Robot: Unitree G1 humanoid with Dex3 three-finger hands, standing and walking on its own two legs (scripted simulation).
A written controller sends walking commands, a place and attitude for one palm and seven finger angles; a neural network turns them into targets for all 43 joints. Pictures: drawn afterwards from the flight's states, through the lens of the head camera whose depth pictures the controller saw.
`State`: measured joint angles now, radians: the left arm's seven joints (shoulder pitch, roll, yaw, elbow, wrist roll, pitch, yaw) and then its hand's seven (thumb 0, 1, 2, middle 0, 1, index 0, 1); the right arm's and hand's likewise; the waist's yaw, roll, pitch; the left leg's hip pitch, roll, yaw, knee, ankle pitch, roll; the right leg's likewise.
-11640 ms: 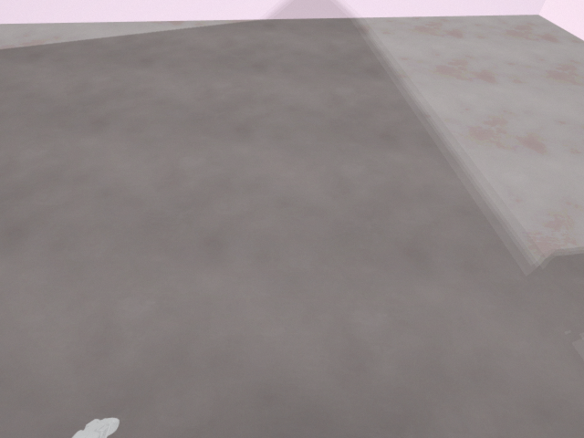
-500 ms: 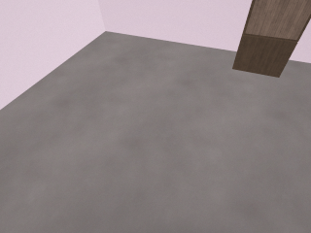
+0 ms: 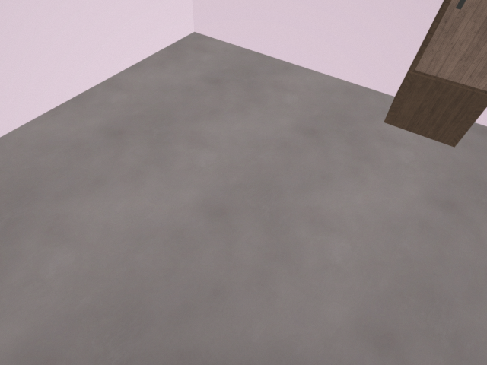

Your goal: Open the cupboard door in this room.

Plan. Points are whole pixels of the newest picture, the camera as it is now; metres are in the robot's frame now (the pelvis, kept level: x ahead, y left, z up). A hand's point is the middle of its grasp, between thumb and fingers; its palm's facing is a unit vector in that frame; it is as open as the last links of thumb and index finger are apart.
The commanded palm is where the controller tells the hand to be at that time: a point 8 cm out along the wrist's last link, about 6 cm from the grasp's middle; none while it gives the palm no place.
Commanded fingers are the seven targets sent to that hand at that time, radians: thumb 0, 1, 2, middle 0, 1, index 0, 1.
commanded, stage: stand and wait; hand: left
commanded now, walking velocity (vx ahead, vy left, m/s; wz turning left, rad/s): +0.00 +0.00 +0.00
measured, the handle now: out of the picture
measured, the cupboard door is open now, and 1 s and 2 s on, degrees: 0 0 0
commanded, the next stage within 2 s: turn or walk to find it in 0.28 s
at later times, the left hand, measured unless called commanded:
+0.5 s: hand out of the picture -0.01 +0.20 -0.17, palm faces +0.06 -0.98 -0.21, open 7.4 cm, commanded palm none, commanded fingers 0.00 0.90 0.90 -0.20 -0.30 -0.20 -0.30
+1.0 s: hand out of the picture -0.03 +0.18 -0.17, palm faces +0.06 -0.98 -0.19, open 7.4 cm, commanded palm none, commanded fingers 0.00 0.90 0.90 -0.20 -0.30 -0.20 -0.30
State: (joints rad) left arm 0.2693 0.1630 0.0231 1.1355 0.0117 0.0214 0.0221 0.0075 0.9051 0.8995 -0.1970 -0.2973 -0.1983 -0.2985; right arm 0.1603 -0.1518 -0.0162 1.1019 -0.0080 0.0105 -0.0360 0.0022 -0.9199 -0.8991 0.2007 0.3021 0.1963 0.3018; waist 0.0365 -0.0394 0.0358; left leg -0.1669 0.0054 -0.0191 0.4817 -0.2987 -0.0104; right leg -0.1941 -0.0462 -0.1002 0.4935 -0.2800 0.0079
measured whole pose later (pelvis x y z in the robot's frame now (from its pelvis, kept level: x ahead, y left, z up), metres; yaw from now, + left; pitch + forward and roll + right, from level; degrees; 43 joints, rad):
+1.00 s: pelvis -0.02 +0.00 +0.01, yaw +1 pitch -1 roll +0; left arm 0.26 0.16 0.01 1.15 0.01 0.00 0.02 0.01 0.91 0.90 -0.20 -0.30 -0.20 -0.30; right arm 0.25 -0.17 0.00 1.13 -0.01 -0.01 -0.03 0.00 -0.91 -0.90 0.20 0.30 0.20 0.30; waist 0.02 0.00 0.04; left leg -0.16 -0.01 -0.03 0.41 -0.22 -0.01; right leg -0.18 -0.05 -0.11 0.41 -0.21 0.01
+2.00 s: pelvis -0.02 +0.01 -0.01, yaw +4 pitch +0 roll +0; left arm 0.16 0.23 0.04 1.05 0.02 0.04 0.02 0.01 0.90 0.90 -0.20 -0.30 -0.20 -0.30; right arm 0.20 -0.22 -0.02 1.03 -0.02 0.03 0.00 0.00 -0.91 -0.90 0.20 0.30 0.19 0.30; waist 0.01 -0.01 0.07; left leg -0.29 -0.03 -0.08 0.59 -0.31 0.00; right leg -0.27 -0.09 -0.16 0.58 -0.30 0.01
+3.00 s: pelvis -0.06 -0.04 -0.01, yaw +33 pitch +0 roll +0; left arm 0.31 0.24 0.05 1.04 0.02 0.06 0.03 0.01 0.91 0.90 -0.20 -0.30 -0.20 -0.30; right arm 0.06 -0.19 -0.02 0.95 -0.01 0.02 0.00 0.00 -0.91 -0.90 0.20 0.30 0.20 0.30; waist 0.07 -0.06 0.09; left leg -0.23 -0.02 0.06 0.57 -0.34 0.05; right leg -0.34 -0.11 -0.15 0.90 -0.54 0.05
